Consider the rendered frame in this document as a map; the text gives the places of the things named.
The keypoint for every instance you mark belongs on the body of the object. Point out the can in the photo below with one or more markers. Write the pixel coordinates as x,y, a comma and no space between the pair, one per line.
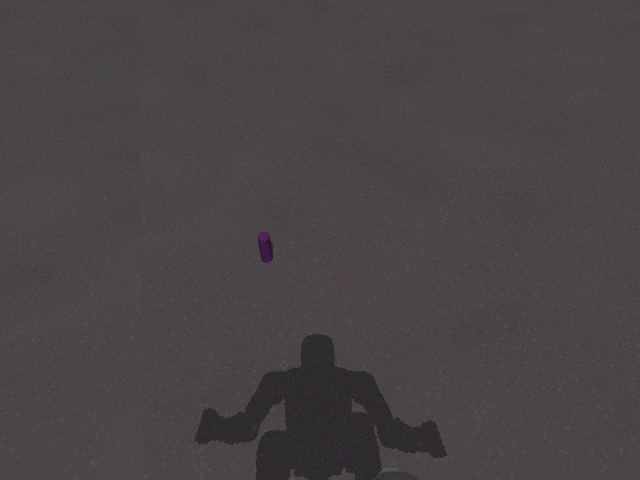
265,247

